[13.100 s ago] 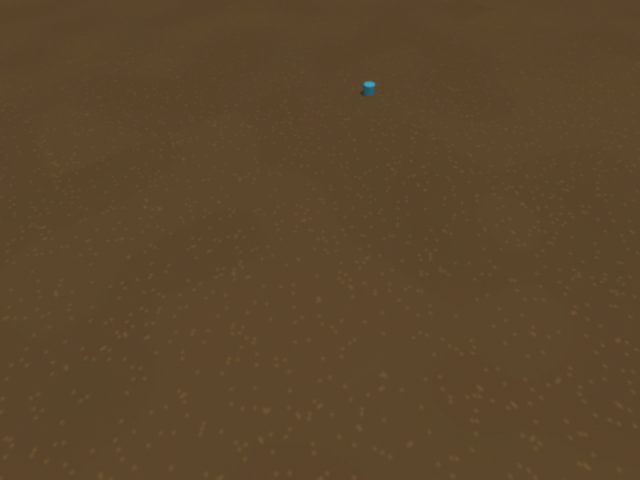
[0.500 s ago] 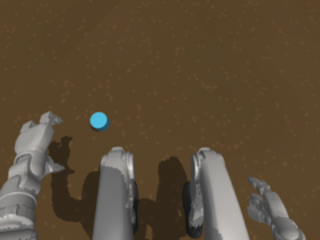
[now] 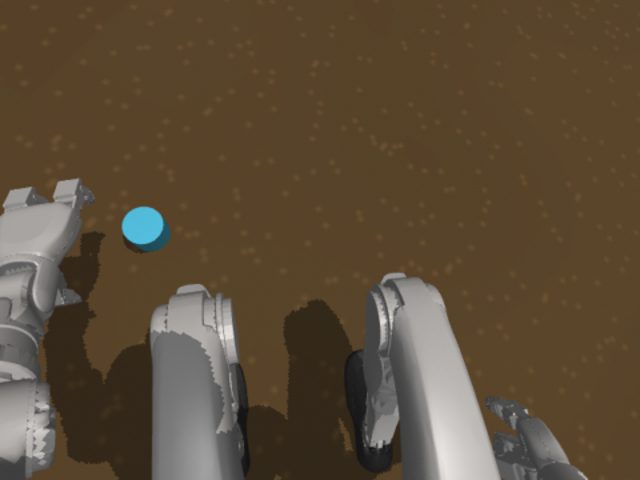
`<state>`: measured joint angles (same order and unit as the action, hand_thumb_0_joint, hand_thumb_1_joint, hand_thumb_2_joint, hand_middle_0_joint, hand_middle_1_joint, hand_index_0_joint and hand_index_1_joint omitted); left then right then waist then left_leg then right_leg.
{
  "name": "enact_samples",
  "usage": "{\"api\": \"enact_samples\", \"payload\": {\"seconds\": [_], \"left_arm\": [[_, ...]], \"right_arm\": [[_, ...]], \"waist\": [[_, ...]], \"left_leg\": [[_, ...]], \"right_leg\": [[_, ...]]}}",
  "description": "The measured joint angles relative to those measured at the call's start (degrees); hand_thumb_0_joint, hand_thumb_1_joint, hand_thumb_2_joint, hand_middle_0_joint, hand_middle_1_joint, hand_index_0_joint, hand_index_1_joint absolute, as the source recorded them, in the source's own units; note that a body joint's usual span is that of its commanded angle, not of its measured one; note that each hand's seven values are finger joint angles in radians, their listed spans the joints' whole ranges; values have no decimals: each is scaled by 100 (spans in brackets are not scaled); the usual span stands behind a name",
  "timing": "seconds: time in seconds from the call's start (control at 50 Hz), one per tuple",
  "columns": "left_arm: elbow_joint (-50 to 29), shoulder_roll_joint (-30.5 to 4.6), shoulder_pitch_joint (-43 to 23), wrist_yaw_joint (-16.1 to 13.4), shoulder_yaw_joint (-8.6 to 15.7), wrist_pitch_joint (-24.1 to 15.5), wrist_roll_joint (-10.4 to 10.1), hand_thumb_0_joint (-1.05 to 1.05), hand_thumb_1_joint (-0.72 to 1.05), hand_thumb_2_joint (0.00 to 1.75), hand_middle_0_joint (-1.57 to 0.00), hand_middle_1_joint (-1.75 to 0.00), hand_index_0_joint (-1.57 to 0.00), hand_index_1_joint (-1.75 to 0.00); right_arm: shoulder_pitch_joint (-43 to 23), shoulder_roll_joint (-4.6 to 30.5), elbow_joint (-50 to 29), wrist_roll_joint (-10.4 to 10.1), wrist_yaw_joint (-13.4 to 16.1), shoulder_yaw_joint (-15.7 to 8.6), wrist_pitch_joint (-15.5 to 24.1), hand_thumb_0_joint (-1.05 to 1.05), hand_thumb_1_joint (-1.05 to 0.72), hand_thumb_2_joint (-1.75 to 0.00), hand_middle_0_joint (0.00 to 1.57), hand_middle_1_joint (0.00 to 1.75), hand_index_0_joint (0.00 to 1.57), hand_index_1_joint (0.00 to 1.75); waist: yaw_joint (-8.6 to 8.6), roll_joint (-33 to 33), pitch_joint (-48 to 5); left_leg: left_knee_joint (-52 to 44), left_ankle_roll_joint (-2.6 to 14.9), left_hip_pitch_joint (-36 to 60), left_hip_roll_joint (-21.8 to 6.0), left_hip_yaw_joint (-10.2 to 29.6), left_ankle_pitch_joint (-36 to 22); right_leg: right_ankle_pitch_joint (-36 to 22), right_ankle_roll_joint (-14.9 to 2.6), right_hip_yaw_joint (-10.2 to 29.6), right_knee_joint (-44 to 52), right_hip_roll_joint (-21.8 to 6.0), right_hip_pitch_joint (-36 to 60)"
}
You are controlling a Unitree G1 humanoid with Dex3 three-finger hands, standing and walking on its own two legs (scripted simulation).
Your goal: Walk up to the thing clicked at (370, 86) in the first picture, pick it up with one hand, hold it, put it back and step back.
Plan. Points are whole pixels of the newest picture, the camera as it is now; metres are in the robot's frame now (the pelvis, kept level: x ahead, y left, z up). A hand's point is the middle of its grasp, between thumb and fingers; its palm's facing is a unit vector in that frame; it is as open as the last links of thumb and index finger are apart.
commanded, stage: rise first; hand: left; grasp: from above
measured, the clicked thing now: (147, 229) +0.46 +0.29 -0.34
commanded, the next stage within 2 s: approach in 0.92 s
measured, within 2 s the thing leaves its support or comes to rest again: neither
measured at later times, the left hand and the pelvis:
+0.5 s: hand (84, 242) +0.40 +0.33 -0.20, palm faces -0.44 -0.09 -0.89, open 14.2 cm; pelvis +0.01 +0.00 -0.03, yaw -1 degrees
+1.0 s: hand (95, 237) +0.42 +0.32 -0.22, palm faces -0.44 -0.10 -0.89, open 14.2 cm; pelvis +0.01 +0.00 -0.04, yaw -2 degrees
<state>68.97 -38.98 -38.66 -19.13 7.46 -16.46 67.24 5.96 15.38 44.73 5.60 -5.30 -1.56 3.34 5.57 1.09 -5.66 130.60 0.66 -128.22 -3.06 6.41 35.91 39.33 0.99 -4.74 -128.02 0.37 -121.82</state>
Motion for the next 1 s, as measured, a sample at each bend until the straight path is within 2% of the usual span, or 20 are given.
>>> {"api": "enact_samples", "payload": {"seconds": [0.24, 0.36, 0.52, 1.0], "left_arm": [[467, -132, -343, -432, 40, -70, 475, 0, -54, 103, -10, -97, -8, -98], [732, -191, -512, -544, 96, -12, 479, 0, -54, 102, -9, -99, -8, -99], [837, -253, -569, -555, 147, 33, 467, 0, -55, 103, -9, -100, -7, -100], [907, -374, -606, -653, 268, 27, 473, 0, -55, 102, -8, -101, -7, -102]], "right_arm": [[-230, -92, 68, 210, -75, 78, -39, 1, -91, -90, 21, 30, 20, 30], [-246, -102, 108, 294, -104, 127, -18, 1, -91, -90, 21, 30, 20, 30], [-165, -106, 136, 345, -125, 157, -7, 1, -91, -90, 21, 30, 20, 30], [-147, -48, 51, 392, -202, 239, -13, 0, -91, -90, 21, 30, 20, 30]], "waist": [[77, 67, 98], [137, 84, 148], [209, 108, 200], [344, 159, 349]], "left_leg": [[380, -24, -295, -29, 46, 85], [529, -43, -393, -39, 81, 124], [659, -58, -479, -51, 138, 184], [860, -69, -547, -68, 217, 290]], "right_leg": [[63, -13, -11, -384, 47, -325], [86, -25, -30, -527, 68, -433], [118, -31, -71, -626, 94, -514], [178, -16, -121, -768, 141, -571]]}}
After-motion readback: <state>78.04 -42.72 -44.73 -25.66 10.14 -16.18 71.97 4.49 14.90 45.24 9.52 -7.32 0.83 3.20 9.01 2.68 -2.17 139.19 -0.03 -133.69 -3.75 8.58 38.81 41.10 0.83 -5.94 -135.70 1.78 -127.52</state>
